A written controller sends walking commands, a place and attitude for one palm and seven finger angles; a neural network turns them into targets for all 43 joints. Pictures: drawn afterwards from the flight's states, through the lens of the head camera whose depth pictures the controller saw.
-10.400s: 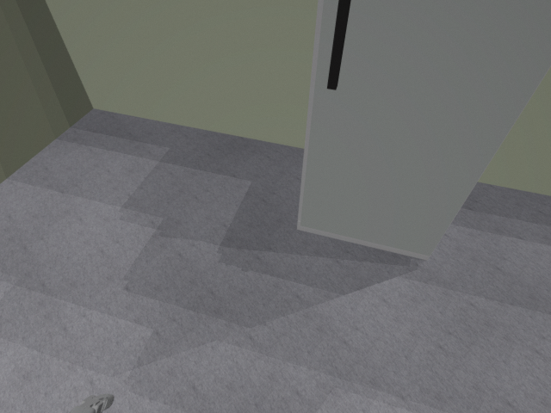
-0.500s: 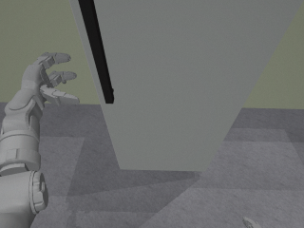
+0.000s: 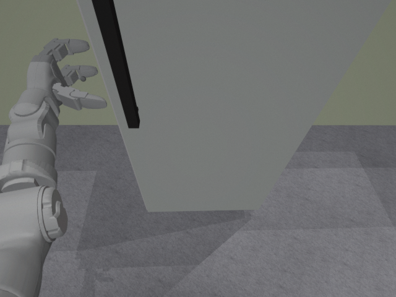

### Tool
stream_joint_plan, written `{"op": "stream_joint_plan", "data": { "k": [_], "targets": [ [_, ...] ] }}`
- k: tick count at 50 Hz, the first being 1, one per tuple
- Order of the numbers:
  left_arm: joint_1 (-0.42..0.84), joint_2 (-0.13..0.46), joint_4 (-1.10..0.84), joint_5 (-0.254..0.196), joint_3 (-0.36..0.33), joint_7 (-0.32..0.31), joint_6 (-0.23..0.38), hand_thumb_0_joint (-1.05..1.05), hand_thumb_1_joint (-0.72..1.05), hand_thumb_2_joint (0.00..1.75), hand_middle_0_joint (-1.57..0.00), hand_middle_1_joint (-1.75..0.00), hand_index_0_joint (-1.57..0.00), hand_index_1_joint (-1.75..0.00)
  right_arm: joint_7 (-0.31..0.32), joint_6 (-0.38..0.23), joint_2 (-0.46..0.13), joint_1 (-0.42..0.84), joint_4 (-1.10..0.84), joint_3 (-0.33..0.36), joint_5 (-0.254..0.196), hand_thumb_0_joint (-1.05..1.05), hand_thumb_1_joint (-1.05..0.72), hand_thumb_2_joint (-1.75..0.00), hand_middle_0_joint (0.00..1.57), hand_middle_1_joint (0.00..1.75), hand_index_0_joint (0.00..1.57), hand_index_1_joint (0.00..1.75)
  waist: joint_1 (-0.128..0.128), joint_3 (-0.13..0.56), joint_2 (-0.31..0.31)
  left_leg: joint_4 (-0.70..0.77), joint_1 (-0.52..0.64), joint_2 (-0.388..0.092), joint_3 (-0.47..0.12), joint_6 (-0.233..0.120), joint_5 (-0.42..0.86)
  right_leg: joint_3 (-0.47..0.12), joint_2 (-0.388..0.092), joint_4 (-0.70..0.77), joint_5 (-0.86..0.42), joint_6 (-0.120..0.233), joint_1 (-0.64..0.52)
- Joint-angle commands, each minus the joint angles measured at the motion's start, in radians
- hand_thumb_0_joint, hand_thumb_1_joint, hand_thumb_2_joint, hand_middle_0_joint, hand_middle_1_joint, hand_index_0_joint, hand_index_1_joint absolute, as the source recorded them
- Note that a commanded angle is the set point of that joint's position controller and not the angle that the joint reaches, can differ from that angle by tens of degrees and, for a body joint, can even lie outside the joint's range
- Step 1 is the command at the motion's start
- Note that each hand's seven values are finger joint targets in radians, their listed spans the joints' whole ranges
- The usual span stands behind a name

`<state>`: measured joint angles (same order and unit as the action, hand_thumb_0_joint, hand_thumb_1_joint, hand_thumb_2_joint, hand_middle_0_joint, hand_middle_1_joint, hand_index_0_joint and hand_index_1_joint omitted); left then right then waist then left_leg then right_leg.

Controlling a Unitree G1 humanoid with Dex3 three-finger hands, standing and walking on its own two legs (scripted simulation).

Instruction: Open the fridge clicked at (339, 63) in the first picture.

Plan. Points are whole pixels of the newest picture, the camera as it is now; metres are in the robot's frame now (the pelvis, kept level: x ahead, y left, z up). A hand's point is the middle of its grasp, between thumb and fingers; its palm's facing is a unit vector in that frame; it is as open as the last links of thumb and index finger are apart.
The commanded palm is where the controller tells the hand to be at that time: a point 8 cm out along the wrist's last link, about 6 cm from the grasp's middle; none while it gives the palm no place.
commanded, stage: move the hooked fingers beside the handle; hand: left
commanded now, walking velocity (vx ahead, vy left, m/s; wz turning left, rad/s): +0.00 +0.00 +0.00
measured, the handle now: (115, 34) +0.53 +0.14 +0.24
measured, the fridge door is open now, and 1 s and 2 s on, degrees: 0 0 0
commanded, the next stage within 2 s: feel for the door with the fingertips in 1.04 s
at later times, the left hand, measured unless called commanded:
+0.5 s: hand (80, 85) +0.46 +0.20 +0.18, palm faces +0.04 -1.00 -0.02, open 14.0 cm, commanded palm +0.44 +0.25 +0.17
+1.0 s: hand (84, 84) +0.47 +0.20 +0.17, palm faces +0.03 -1.00 -0.02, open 14.0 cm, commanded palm +0.45 +0.25 +0.17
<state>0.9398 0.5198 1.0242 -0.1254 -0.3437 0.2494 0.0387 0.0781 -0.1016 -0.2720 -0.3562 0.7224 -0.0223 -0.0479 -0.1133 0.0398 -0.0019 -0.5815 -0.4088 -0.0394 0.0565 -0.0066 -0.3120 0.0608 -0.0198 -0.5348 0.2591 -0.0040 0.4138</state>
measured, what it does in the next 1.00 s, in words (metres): stands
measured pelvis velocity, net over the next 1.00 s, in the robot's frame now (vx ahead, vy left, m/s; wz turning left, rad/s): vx -0.01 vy -0.01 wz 0.00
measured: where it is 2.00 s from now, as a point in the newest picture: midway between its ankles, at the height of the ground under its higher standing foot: outside the picture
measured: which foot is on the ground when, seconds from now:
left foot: down 0.00-1.00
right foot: down 0.00-1.00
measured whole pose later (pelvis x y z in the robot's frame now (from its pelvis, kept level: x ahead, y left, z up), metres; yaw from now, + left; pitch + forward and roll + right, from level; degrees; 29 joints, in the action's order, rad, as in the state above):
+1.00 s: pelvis -0.01 -0.01 +0.00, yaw +0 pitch +8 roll -1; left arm 0.93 0.55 1.08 -0.13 -0.34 0.27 0.06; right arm 0.08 -0.09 -0.29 -0.39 0.72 -0.02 -0.06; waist -0.12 0.04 -0.02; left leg -0.59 -0.43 -0.05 0.05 0.00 -0.31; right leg 0.06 -0.01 -0.55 0.26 0.01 0.43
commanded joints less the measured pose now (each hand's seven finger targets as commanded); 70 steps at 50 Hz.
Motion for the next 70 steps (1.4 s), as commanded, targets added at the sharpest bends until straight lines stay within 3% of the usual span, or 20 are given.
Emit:
{"op": "stream_joint_plan", "data": {
  "k": [1, 6, 7, 10, 13, 15, 21, 25, 28, 32, 33, 35, 37, 45, 49, 51, 57, 61, 65, 70],
  "targets": [
    [0.457, 0.249, -0.249, -0.007, -0.027, -0.001, 0.08, 0.0, -0.5, 0.3, -0.3, -1.2, -0.3, -1.2, 0.004, -0.035, -0.178, -0.077, -0.091, 0.07, -0.002, 0.0, -0.9, -0.9, 0.2, 0.3, 0.2, 0.3, 0.019, 0.425, -0.111, 0.03, 0.233, 0.018, -0.071, 0.001, 0.45, -0.025, 0.038, 0.008, -0.371, 0.025, -0.146],
    [0.389, 0.233, -0.294, -0.025, -0.042, -0.005, 0.053, 0.0, -0.5, 0.3, -0.3, -1.2, -0.3, -1.2, -0.002, -0.024, -0.182, -0.078, -0.102, 0.078, -0.004, 0.0, -0.9, -0.9, 0.2, 0.3, 0.2, 0.3, 0.031, 0.407, -0.062, 0.031, 0.232, 0.007, -0.076, 0.001, 0.503, -0.019, 0.046, 0.014, -0.389, 0.023, -0.155],
    [0.377, 0.189, -0.307, -0.03, -0.015, -0.006, 0.045, 0.0, -0.5, 0.3, -0.3, -1.2, -0.3, -1.2, -0.002, -0.024, -0.175, -0.07, -0.107, 0.078, -0.007, 0.0, -0.9, -0.9, 0.2, 0.3, 0.2, 0.3, 0.028, 0.396, -0.071, 0.031, 0.24, 0.008, -0.069, -0.001, 0.504, -0.019, 0.048, 0.016, -0.392, 0.022, -0.153],
    [0.374, 0.204, -0.387, -0.032, -0.032, -0.026, 0.048, 0.0, -0.5, 0.3, -0.3, -1.2, -0.3, -1.2, -0.001, -0.023, -0.175, -0.063, -0.11, 0.079, -0.006, 0.0, -0.9, -0.9, 0.2, 0.3, 0.2, 0.3, 0.039, 0.4, -0.084, 0.03, 0.262, 0.006, -0.069, -0.002, 0.527, -0.02, 0.048, 0.02, -0.394, 0.023, -0.16],
    [0.395, 0.234, -0.376, -0.025, -0.056, -0.041, 0.047, 0.0, -0.5, 0.3, -0.3, -1.2, -0.3, -1.2, 0.002, -0.02, -0.168, -0.054, -0.102, 0.073, -0.006, 0.0, -0.9, -0.9, 0.2, 0.3, 0.2, 0.3, 0.031, 0.358, -0.038, 0.045, 0.21, 0.015, -0.058, -0.01, 0.43, -0.022, 0.048, 0.029, -0.389, 0.022, -0.179],
    [0.403, 0.251, -0.386, -0.013, -0.057, -0.046, 0.05, 0.0, -0.5, 0.3, -0.3, -1.2, -0.3, -1.2, 0.006, -0.017, -0.17, -0.046, -0.105, 0.071, -0.006, 0.0, -0.9, -0.9, 0.2, 0.3, 0.2, 0.3, 0.034, 0.357, -0.063, 0.049, 0.207, 0.02, -0.05, -0.013, 0.409, -0.027, 0.044, 0.03, -0.387, 0.024, -0.194],
    [0.41, 0.169, -0.337, -0.025, 0.023, -0.014, 0.038, 0.0, -0.5, 0.3, -0.3, -1.2, -0.3, -1.2, 0.012, -0.021, -0.161, -0.022, -0.107, 0.064, -0.014, 0.0, -0.9, -0.9, 0.2, 0.3, 0.2, 0.3, 0.016, 0.327, -0.065, 0.057, 0.206, 0.025, -0.054, -0.015, 0.342, -0.028, 0.041, 0.044, -0.346, 0.026, -0.17],
    [0.448, 0.161, -0.271, -0.042, 0.032, 0.006, 0.028, 0.0, -0.5, 0.3, -0.3, -1.2, -0.3, -1.2, 0.02, -0.023, -0.17, -0.023, -0.098, 0.06, -0.017, 0.0, -0.9, -0.9, 0.2, 0.3, 0.2, 0.3, -0.002, 0.291, -0.013, 0.059, 0.176, 0.03, -0.052, -0.018, 0.263, -0.028, 0.036, 0.054, -0.296, 0.023, -0.149],
    [0.46, 0.147, -0.234, -0.038, 0.044, 0.0, 0.033, 0.0, -0.5, 0.3, -0.3, -1.2, -0.3, -1.2, 0.018, -0.027, -0.166, -0.017, -0.096, 0.056, -0.016, 0.0, -0.9, -0.9, 0.2, 0.3, 0.2, 0.3, -0.002, 0.275, -0.039, 0.058, 0.16, 0.034, -0.055, -0.015, 0.225, -0.03, 0.031, 0.055, -0.254, 0.022, -0.12],
    [0.532, 0.234, -0.176, -0.02, -0.01, -0.021, 0.074, 0.0, -0.5, 0.3, -0.3, -1.2, -0.3, -1.2, 0.017, -0.032, -0.174, -0.034, -0.082, 0.053, -0.008, 0.0, -0.9, -0.9, 0.2, 0.3, 0.2, 0.3, -0.008, 0.283, -0.002, 0.05, 0.114, 0.038, -0.058, -0.018, 0.183, -0.043, 0.025, 0.049, -0.225, 0.018, -0.122],
    [0.549, 0.232, -0.188, -0.016, -0.004, -0.021, 0.088, 0.0, -0.5, 0.3, -0.3, -1.2, -0.3, -1.2, 0.014, -0.036, -0.172, -0.036, -0.086, 0.053, -0.007, 0.0, -0.9, -0.9, 0.2, 0.3, 0.2, 0.3, -0.006, 0.31, -0.018, 0.048, 0.117, 0.041, -0.056, -0.018, 0.188, -0.048, 0.025, 0.043, -0.235, 0.018, -0.133],
    [0.532, 0.325, -0.204, -0.002, -0.068, -0.025, 0.12, 0.0, -0.5, 0.3, -0.3, -1.2, -0.3, -1.2, 0.014, -0.036, -0.18, -0.045, -0.088, 0.056, -0.002, 0.0, -0.9, -0.9, 0.2, 0.3, 0.2, 0.3, 0.017, 0.384, -0.034, 0.035, 0.124, 0.042, -0.054, -0.019, 0.236, -0.055, 0.024, 0.022, -0.289, 0.021, -0.183],
    [0.533, 0.315, -0.233, 0.001, -0.059, -0.018, 0.142, 0.0, -0.5, 0.3, -0.3, -1.2, -0.3, -1.2, 0.011, -0.04, -0.169, -0.043, -0.096, 0.056, -0.003, 0.0, -0.9, -0.9, 0.2, 0.3, 0.2, 0.3, 0.018, 0.437, -0.057, 0.029, 0.149, 0.041, -0.052, -0.019, 0.274, -0.057, 0.027, 0.012, -0.34, 0.02, -0.207],
    [0.464, 0.291, -0.113, -0.022, -0.044, 0.032, 0.081, 0.0, -0.5, 0.3, -0.3, -1.2, -0.3, -1.2, 0.016, -0.031, -0.191, -0.059, -0.091, 0.061, -0.014, 0.0, -0.9, -0.9, 0.2, 0.3, 0.2, 0.3, 0.005, 0.315, -0.033, 0.042, 0.088, 0.037, -0.042, -0.02, 0.206, -0.051, 0.028, 0.035, -0.28, 0.018, -0.154],
    [0.463, 0.225, -0.224, -0.025, 0.001, 0.026, 0.094, 0.0, -0.5, 0.3, -0.3, -1.2, -0.3, -1.2, 0.011, -0.036, -0.18, -0.068, -0.1, 0.067, -0.008, 0.0, -0.9, -0.9, 0.2, 0.3, 0.2, 0.3, 0.003, 0.366, -0.07, 0.032, 0.153, 0.03, -0.053, -0.017, 0.273, -0.043, 0.037, 0.028, -0.309, 0.021, -0.138],
    [0.463, 0.263, -0.284, -0.036, -0.038, 0.017, 0.112, 0.0, -0.5, 0.3, -0.3, -1.2, -0.3, -1.2, 0.011, -0.037, -0.183, -0.072, -0.099, 0.071, -0.006, 0.0, -0.9, -0.9, 0.2, 0.3, 0.2, 0.3, 0.014, 0.414, -0.067, 0.03, 0.173, 0.028, -0.061, -0.016, 0.308, -0.042, 0.04, 0.022, -0.332, 0.023, -0.164],
    [0.441, 0.247, -0.262, -0.023, -0.042, -0.017, 0.081, 0.0, -0.5, 0.3, -0.3, -1.2, -0.3, -1.2, 0.01, -0.033, -0.178, -0.066, -0.088, 0.07, -0.008, 0.0, -0.9, -0.9, 0.2, 0.3, 0.2, 0.3, 0.02, 0.358, -0.07, 0.043, 0.164, 0.027, -0.06, -0.014, 0.312, -0.032, 0.042, 0.024, -0.318, 0.024, -0.147],
    [0.453, 0.149, -0.332, -0.009, 0.033, -0.046, 0.067, 0.0, -0.5, 0.3, -0.3, -1.2, -0.3, -1.2, 0.002, -0.036, -0.162, -0.053, -0.097, 0.068, -0.005, 0.0, -0.9, -0.9, 0.2, 0.3, 0.2, 0.3, 0.014, 0.373, -0.129, 0.036, 0.224, 0.021, -0.067, -0.005, 0.39, -0.024, 0.044, 0.021, -0.334, 0.026, -0.127],
    [0.461, 0.123, -0.326, -0.03, 0.028, -0.061, 0.064, 0.0, -0.5, 0.3, -0.3, -1.2, -0.3, -1.2, 0.003, -0.037, -0.165, -0.048, -0.093, 0.069, -0.005, 0.0, -0.9, -0.9, 0.2, 0.3, 0.2, 0.3, 0.009, 0.363, -0.037, 0.039, 0.223, 0.019, -0.07, -0.009, 0.366, -0.02, 0.048, 0.029, -0.327, 0.025, -0.134],
    [0.453, 0.139, -0.283, -0.012, 0.007, -0.086, 0.053, 0.0, -0.5, 0.3, -0.3, -1.2, -0.3, -1.2, 0.002, -0.032, -0.162, -0.038, -0.088, 0.065, -0.002, 0.0, -0.9, -0.9, 0.2, 0.3, 0.2, 0.3, 0.023, 0.355, -0.03, 0.041, 0.194, 0.025, -0.06, -0.009, 0.358, -0.024, 0.043, 0.021, -0.342, 0.026, -0.153]
  ]
}}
